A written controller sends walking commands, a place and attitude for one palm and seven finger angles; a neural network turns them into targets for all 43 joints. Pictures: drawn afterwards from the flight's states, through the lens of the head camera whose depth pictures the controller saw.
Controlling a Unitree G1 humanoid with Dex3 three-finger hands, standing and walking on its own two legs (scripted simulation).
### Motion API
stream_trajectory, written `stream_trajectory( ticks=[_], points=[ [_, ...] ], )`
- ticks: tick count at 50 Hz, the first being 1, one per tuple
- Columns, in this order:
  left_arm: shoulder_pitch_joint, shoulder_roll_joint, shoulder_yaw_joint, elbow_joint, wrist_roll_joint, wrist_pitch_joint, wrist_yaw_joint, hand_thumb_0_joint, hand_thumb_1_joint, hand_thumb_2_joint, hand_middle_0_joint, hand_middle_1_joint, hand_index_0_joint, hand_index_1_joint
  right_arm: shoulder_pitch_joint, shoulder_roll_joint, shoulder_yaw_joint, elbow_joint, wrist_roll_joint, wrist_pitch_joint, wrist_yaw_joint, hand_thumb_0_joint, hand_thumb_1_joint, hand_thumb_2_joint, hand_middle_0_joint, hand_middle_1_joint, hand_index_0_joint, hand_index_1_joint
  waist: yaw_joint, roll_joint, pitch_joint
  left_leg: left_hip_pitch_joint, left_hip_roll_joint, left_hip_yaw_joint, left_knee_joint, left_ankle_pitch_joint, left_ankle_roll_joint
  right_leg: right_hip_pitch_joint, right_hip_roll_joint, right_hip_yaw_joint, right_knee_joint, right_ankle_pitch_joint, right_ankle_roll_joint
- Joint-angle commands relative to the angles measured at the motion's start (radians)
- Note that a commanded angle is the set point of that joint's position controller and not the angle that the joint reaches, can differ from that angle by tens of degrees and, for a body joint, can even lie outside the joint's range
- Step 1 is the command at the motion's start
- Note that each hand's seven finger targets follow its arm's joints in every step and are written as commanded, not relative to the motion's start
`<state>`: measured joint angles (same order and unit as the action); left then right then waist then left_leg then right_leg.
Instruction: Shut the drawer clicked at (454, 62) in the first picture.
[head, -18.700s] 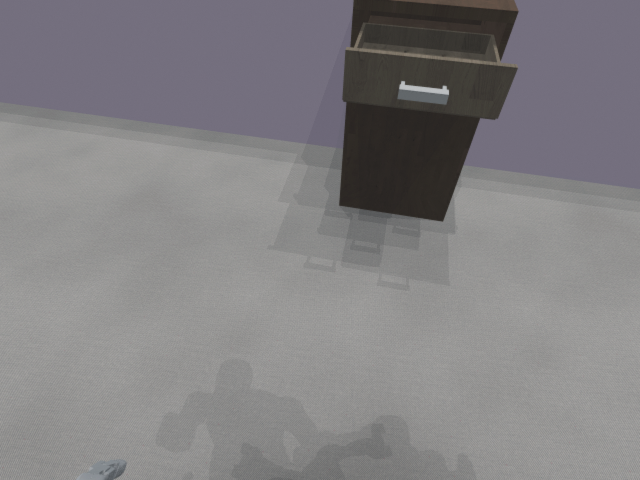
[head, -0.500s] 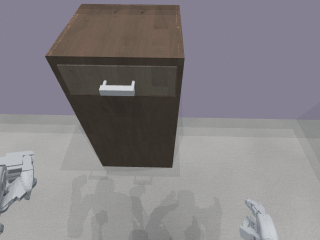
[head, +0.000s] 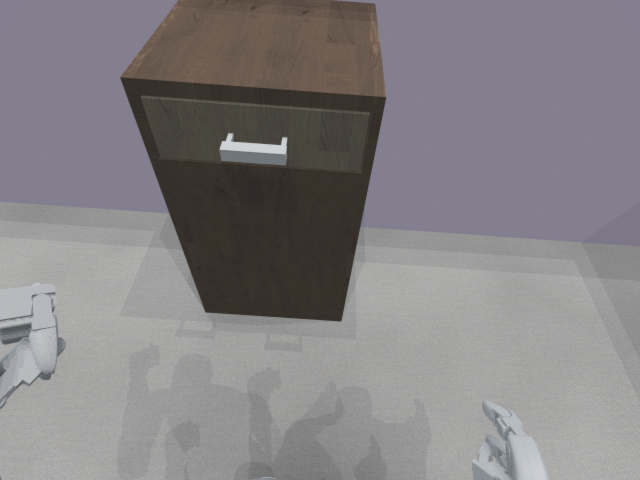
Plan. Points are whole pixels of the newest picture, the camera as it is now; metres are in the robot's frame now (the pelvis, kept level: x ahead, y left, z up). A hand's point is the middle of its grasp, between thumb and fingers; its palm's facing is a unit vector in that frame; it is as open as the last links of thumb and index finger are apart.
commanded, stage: step back with the hand held close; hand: left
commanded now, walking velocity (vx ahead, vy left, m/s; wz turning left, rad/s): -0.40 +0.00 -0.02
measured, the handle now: (255, 146) +0.69 +0.16 -0.01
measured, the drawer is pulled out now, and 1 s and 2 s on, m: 0.00 0.00 0.00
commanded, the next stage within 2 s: stop stepping back and stand still in 0.64 s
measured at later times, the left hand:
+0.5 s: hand out of the picture +0.13 +0.26 +0.17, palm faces +0.34 -0.82 -0.47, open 3.2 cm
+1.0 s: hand out of the picture +0.01 +0.27 +0.17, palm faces +0.21 -0.85 -0.48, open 3.2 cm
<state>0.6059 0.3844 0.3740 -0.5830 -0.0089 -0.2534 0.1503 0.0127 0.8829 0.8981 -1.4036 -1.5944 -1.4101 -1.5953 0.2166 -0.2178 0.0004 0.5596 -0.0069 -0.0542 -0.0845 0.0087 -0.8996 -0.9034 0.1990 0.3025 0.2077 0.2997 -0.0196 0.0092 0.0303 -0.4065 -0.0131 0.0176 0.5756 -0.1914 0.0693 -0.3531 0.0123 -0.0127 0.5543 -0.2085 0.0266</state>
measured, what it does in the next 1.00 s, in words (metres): walks backwards: right foot, then right foot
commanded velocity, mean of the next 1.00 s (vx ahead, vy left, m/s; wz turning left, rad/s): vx -0.20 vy -0.02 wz -0.03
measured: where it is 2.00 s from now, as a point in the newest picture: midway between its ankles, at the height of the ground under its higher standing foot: outside the picture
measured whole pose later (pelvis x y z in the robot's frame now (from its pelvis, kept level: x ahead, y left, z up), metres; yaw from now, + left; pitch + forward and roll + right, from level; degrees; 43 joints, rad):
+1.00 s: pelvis -0.20 +0.05 +0.00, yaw -6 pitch -1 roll -2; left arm 0.68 0.48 0.43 -0.68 -0.05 -0.18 0.12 0.01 0.89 0.90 -1.40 -1.59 -1.41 -1.60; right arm 0.24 -0.17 0.02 0.57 -0.02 -0.08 -0.03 0.01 -0.90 -0.90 0.20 0.30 0.21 0.30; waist -0.05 -0.06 -0.01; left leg -0.54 -0.04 0.07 0.56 -0.25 -0.03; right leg -0.23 0.07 -0.05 0.54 -0.48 -0.07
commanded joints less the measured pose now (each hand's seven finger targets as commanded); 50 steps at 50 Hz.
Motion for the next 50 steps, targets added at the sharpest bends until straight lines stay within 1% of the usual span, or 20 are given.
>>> stream_trajectory(
  ticks=[1,9,16,19,22,23,26,31,32,35,37,38,40,41,43,45,47,48,49,50],
  points=[
    [0.005,0.168,0.153,-0.211,0.004,-0.083,0.009,0.000,0.900,0.900,-1.400,-1.600,-1.400,-1.600,-0.129,-0.134,-0.063,-0.171,-0.001,-0.084,-0.010,0.000,-0.900,-0.900,0.200,0.300,0.200,0.300,0.026,0.163,-0.113,-0.324,0.232,-0.269,-0.361,-0.358,0.070,0.373,0.053,0.048,0.186,0.047,-0.001],
    [0.029,0.173,0.132,-0.234,-0.040,-0.101,-0.015,0.000,0.900,0.900,-1.400,-1.600,-1.400,-1.600,-0.089,-0.119,-0.072,-0.119,0.000,-0.082,0.013,0.000,-0.900,-0.900,0.200,0.300,0.200,0.300,0.005,-0.006,-0.282,0.135,0.099,-0.069,-0.089,0.211,-0.017,0.138,-0.042,0.143,-0.052,0.389,-0.017],
    [0.033,0.220,0.168,-0.199,-0.051,-0.100,0.013,0.000,0.900,0.900,-1.400,-1.600,-1.400,-1.600,-0.108,-0.090,-0.074,-0.113,0.006,-0.036,0.008,0.000,-0.900,-0.900,0.200,0.300,0.200,0.300,-0.012,-0.088,-0.143,0.193,0.006,-0.049,0.135,-0.093,-0.070,-0.188,-0.205,0.246,-0.286,-0.022,-0.129],
    [0.015,0.205,0.148,-0.197,-0.047,-0.106,0.011,0.000,0.900,0.900,-1.400,-1.600,-1.400,-1.600,-0.118,-0.105,-0.071,-0.117,0.009,-0.032,0.000,0.000,-0.900,-0.900,0.200,0.300,0.200,0.300,-0.015,-0.022,-0.110,0.196,0.057,-0.109,-0.039,-0.060,-0.046,-0.182,-0.103,0.137,-0.202,-0.034,-0.075],
    [0.016,0.195,0.164,-0.219,-0.026,-0.125,-0.008,0.000,0.900,0.900,-1.400,-1.600,-1.400,-1.600,-0.143,-0.161,-0.074,-0.146,-0.006,-0.082,-0.007,0.000,-0.900,-0.900,0.200,0.300,0.200,0.300,0.007,0.334,-0.130,-0.271,0.340,-0.459,-0.572,-0.626,0.072,0.265,0.141,0.030,0.329,-0.189,-0.005],
    [0.009,0.195,0.172,-0.214,-0.020,-0.120,-0.012,0.000,0.900,0.900,-1.400,-1.600,-1.400,-1.600,-0.134,-0.146,-0.077,-0.133,-0.015,-0.089,-0.005,0.000,-0.900,-0.900,0.200,0.300,0.200,0.300,0.013,0.284,-0.136,-0.335,0.382,-0.468,-0.597,-0.634,0.085,0.305,0.139,0.055,0.494,-0.218,-0.013],
    [-0.002,0.172,0.136,-0.227,-0.039,-0.101,-0.005,0.000,0.900,0.900,-1.400,-1.600,-1.400,-1.600,-0.127,-0.116,-0.076,-0.115,-0.019,-0.105,0.017,0.000,-0.900,-0.900,0.200,0.300,0.200,0.300,0.035,0.142,-0.166,-0.099,0.298,-0.293,-0.459,-0.353,0.057,0.140,0.093,0.035,0.422,-0.300,-0.031],
    [-0.004,0.157,0.075,-0.247,-0.068,-0.085,-0.006,0.000,0.900,0.900,-1.400,-1.600,-1.400,-1.600,-0.074,-0.087,-0.061,-0.054,-0.028,-0.111,0.041,0.000,-0.900,-0.900,0.200,0.300,0.200,0.300,0.028,0.247,-0.238,0.171,0.232,-0.150,-0.463,-0.190,-0.088,0.151,0.069,-0.054,-0.075,-0.367,-0.075],
    [-0.026,0.171,0.081,-0.245,-0.066,-0.091,-0.010,0.000,0.900,0.900,-1.400,-1.600,-1.400,-1.600,-0.063,-0.089,-0.063,-0.041,-0.032,-0.103,0.041,0.000,-0.900,-0.900,0.200,0.300,0.200,0.300,0.023,0.189,-0.228,0.232,0.207,-0.102,-0.382,-0.119,-0.122,0.116,0.034,-0.028,-0.225,-0.295,-0.086],
    [-0.129,0.264,0.151,-0.283,-0.060,-0.115,0.008,0.000,0.900,0.900,-1.400,-1.600,-1.400,-1.600,-0.053,-0.063,-0.042,-0.013,-0.044,-0.089,0.026,0.000,-0.900,-0.900,0.200,0.300,0.200,0.300,-0.004,-0.079,-0.195,0.375,0.079,-0.057,0.218,-0.050,-0.119,-0.261,-0.350,0.286,-0.418,-0.007,-0.209],
    [-0.194,0.197,0.078,-0.224,-0.041,-0.093,-0.016,0.000,0.900,0.900,-1.400,-1.600,-1.400,-1.600,-0.084,-0.082,-0.050,-0.021,-0.018,-0.109,0.012,0.000,-0.900,-0.900,0.200,0.300,0.200,0.300,-0.016,-0.230,-0.120,0.275,0.010,-0.036,0.215,-0.073,-0.102,-0.204,-0.240,0.093,-0.276,0.126,-0.151],
    [-0.163,0.173,0.070,-0.175,-0.047,-0.065,-0.025,0.000,0.900,0.900,-1.400,-1.600,-1.400,-1.600,-0.101,-0.095,-0.046,-0.044,-0.002,-0.109,0.003,0.000,-0.900,-0.900,0.200,0.300,0.200,0.300,-0.027,-0.185,-0.059,0.294,0.032,-0.041,0.085,0.002,-0.095,-0.215,-0.182,0.038,-0.184,0.081,-0.112],
    [-0.107,0.173,0.096,-0.178,-0.056,-0.033,-0.034,0.000,0.900,0.900,-1.400,-1.600,-1.400,-1.600,-0.140,-0.131,-0.047,-0.083,0.000,-0.117,-0.009,0.000,-0.900,-0.900,0.200,0.300,0.200,0.300,0.004,0.240,-0.042,0.200,0.178,-0.286,-0.341,-0.053,-0.047,-0.115,0.039,-0.034,0.071,-0.279,-0.012],
    [-0.057,0.185,0.127,-0.189,-0.063,-0.044,-0.030,0.000,0.900,0.900,-1.400,-1.600,-1.400,-1.600,-0.138,-0.121,-0.043,-0.093,-0.004,-0.127,0.003,0.000,-0.900,-0.900,0.200,0.300,0.200,0.300,0.019,0.329,-0.133,0.112,0.258,-0.437,-0.562,-0.514,-0.072,0.036,0.106,0.005,0.249,-0.412,-0.033],
    [-0.018,0.208,0.167,-0.249,-0.064,-0.028,-0.023,0.000,0.900,0.900,-1.400,-1.600,-1.400,-1.600,-0.124,-0.104,-0.040,-0.105,-0.014,-0.110,0.021,0.000,-0.900,-0.900,0.200,0.300,0.200,0.300,0.037,0.288,-0.166,0.029,0.242,-0.378,-0.636,-0.629,-0.187,0.146,0.150,-0.029,0.357,-0.391,-0.057],
    [0.091,0.200,0.166,-0.272,-0.068,-0.010,-0.022,0.000,0.900,0.900,-1.400,-1.600,-1.400,-1.600,-0.120,-0.089,-0.040,-0.128,-0.014,-0.101,0.038,0.000,-0.900,-0.900,0.200,0.300,0.200,0.300,0.047,0.242,-0.220,0.009,0.169,-0.176,-0.563,-0.466,-0.187,0.279,0.152,-0.094,0.202,-0.372,-0.069],
    [0.175,0.200,0.153,-0.300,-0.055,0.007,-0.020,0.000,0.900,0.900,-1.400,-1.600,-1.400,-1.600,-0.118,-0.087,-0.043,-0.132,-0.013,-0.079,0.045,0.000,-0.900,-0.900,0.200,0.300,0.200,0.300,0.053,0.157,-0.195,-0.072,0.063,0.000,-0.295,-0.362,-0.171,0.342,0.067,-0.054,-0.090,-0.372,-0.112],
    [0.175,0.214,0.154,-0.327,-0.045,0.019,-0.022,0.000,0.900,0.900,-1.400,-1.600,-1.400,-1.600,-0.100,-0.080,-0.052,-0.120,-0.003,-0.056,0.045,0.000,-0.900,-0.900,0.200,0.300,0.200,0.300,0.037,-0.125,-0.159,0.042,-0.038,0.119,0.185,-0.220,-0.154,0.054,-0.132,0.121,-0.324,-0.402,-0.148],
    [0.089,0.218,0.150,-0.405,-0.049,0.025,-0.028,0.000,0.900,0.900,-1.400,-1.600,-1.400,-1.600,-0.113,-0.103,-0.065,-0.109,-0.002,-0.043,0.044,0.000,-0.900,-0.900,0.200,0.300,0.200,0.300,0.025,-0.240,-0.077,0.005,-0.050,0.015,0.594,-0.179,-0.115,-0.251,-0.346,0.330,-0.413,-0.440,-0.220],
    [-0.013,0.237,0.211,-0.383,-0.049,0.022,-0.016,0.000,0.900,0.900,-1.400,-1.600,-1.400,-1.600,-0.105,-0.096,-0.050,-0.085,-0.026,-0.040,0.048,0.000,-0.900,-0.900,0.200,0.300,0.200,0.300,-0.007,-0.175,-0.078,-0.047,-0.006,-0.025,0.772,-0.146,-0.108,-0.343,-0.389,0.299,-0.394,-0.408,-0.274]
  ],
)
